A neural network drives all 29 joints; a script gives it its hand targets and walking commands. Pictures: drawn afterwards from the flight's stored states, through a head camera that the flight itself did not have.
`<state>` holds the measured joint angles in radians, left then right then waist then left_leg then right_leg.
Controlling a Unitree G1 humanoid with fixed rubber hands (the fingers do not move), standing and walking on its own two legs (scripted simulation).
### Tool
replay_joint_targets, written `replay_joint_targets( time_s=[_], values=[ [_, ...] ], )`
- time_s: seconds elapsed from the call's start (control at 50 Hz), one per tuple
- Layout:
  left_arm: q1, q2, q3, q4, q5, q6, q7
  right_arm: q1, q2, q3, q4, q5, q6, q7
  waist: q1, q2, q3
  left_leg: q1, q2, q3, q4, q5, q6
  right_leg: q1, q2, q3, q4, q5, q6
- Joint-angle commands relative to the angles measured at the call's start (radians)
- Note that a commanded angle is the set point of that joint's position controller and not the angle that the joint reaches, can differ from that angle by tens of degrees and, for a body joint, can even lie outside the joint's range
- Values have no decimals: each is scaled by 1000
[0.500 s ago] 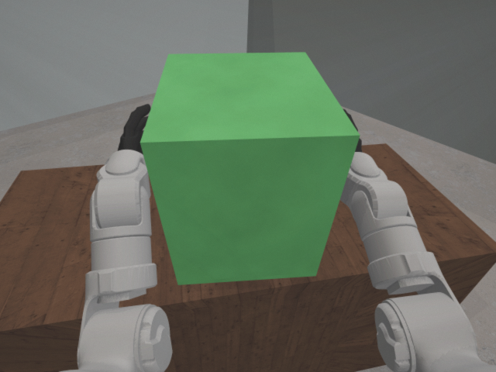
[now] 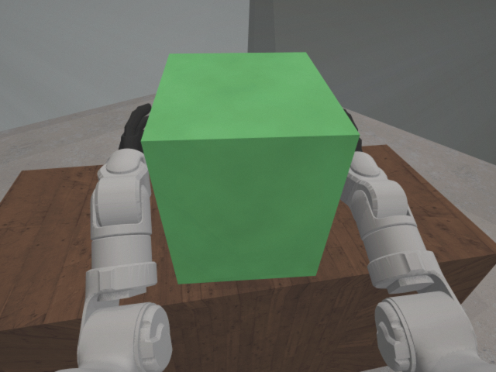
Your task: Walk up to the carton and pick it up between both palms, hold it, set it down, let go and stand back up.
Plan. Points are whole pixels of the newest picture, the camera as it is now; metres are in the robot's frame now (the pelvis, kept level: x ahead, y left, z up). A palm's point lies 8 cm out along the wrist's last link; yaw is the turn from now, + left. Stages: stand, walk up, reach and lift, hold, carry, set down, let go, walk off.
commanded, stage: hold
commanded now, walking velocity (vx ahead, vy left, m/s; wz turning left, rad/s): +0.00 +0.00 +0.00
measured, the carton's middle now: (243, 165) +0.39 +0.00 +0.20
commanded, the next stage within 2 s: set down in 0.14 s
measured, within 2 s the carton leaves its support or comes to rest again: neither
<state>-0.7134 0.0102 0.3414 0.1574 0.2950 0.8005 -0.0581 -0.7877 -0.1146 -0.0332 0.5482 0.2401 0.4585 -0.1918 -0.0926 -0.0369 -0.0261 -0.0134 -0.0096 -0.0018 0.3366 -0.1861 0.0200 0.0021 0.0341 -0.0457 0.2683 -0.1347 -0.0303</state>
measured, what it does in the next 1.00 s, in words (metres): stands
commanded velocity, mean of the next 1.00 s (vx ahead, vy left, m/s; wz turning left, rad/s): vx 0.00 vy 0.00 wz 0.00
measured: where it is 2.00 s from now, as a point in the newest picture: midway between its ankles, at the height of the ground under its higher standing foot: outside the picture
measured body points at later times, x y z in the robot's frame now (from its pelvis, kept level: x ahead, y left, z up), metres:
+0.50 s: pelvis +0.00 +0.00 +0.00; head -0.06 +0.02 +0.45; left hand +0.39 +0.16 +0.24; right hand +0.39 -0.16 +0.22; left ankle +0.01 +0.10 -0.75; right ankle +0.02 -0.10 -0.75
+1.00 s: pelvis +0.03 +0.00 +0.00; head +0.00 +0.03 +0.45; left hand +0.41 +0.17 +0.18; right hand +0.41 -0.15 +0.17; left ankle +0.01 +0.10 -0.75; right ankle +0.02 -0.10 -0.75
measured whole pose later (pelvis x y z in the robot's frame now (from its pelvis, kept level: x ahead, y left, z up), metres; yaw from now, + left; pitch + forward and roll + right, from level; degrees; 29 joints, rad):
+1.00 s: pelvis +0.03 +0.00 +0.00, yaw +2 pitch -9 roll -1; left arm -0.62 -0.02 0.28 0.22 0.30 0.50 -0.05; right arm -0.62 -0.06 -0.08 0.60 0.10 0.05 -0.16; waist -0.07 -0.06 0.08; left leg 0.04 -0.01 -0.02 0.35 -0.23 0.02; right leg 0.07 0.03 -0.08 0.26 -0.18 -0.02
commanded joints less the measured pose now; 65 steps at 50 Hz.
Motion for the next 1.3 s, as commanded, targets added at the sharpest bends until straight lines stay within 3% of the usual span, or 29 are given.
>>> replay_joint_targets(
  time_s=[0.0,0.12,0.14,0.16,0.22,0.36,0.46,0.64,0.8,1.04,1.28],
  values=[
    [-654,-515,-458,-72,-159,-42,-139,-806,615,325,-307,113,-50,99,-2,46,-314,9,-24,21,-44,223,-33,123,17,2,-10,191,57],
    [-652,-518,-462,-64,-159,-38,-138,-804,606,318,-297,111,-46,99,-6,50,-296,10,-20,19,-46,214,-38,110,21,-3,-15,168,55],
    [-649,-497,-459,-102,-157,-42,-136,-778,598,307,-308,99,-47,105,6,84,-319,29,-20,16,-44,240,-37,113,26,-8,-18,170,56],
    [-659,-494,-462,-112,-160,-47,-134,-777,588,296,-316,95,-54,110,-1,91,-323,37,-18,17,-41,250,-41,107,29,-12,-19,163,53],
    [-660,-484,-442,-85,-151,-73,-138,-779,581,270,-302,57,-85,121,2,73,-315,44,-19,20,-45,235,-37,93,25,-22,-25,142,53],
    [-588,-440,-329,50,-71,-173,-176,-741,535,175,-229,-92,-237,144,13,14,-223,26,-16,44,-91,105,-13,119,0,-43,-47,65,63],
    [-516,-409,-282,119,-17,-243,-197,-657,496,124,-140,-182,-359,160,20,3,-136,26,-12,64,-111,66,-9,135,-16,-61,-57,19,66],
    [-482,-482,-457,8,-93,-340,-152,-659,489,238,-280,-160,-518,147,15,40,-344,149,-15,51,3,415,-56,192,2,-83,-5,306,65],
    [-455,-465,-517,-56,-122,-348,-122,-583,495,304,-281,-116,-502,131,18,56,-349,119,-19,32,19,436,-56,216,-4,-63,23,411,77],
    [-404,-468,-437,40,-78,-335,-144,-527,462,215,-192,-157,-489,146,14,46,-243,123,-9,37,-2,415,-64,173,0,-81,2,345,71],
    [-468,-500,-453,121,-95,-438,-97,-560,452,153,-124,-227,-565,179,32,53,-324,170,9,38,19,477,-86,108,12,-96,-10,305,54]
  ],
)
